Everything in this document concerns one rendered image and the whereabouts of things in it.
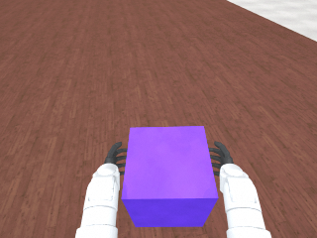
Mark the robot right forearm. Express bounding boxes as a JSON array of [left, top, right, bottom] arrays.
[[219, 164, 271, 238]]

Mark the right robot hand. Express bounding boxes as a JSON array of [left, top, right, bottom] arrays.
[[208, 141, 234, 177]]

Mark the robot left forearm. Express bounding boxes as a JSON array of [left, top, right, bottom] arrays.
[[75, 163, 120, 238]]

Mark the left robot hand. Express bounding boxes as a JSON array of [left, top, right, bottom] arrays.
[[104, 142, 128, 176]]

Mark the carton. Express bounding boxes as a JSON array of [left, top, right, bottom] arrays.
[[121, 126, 219, 227]]

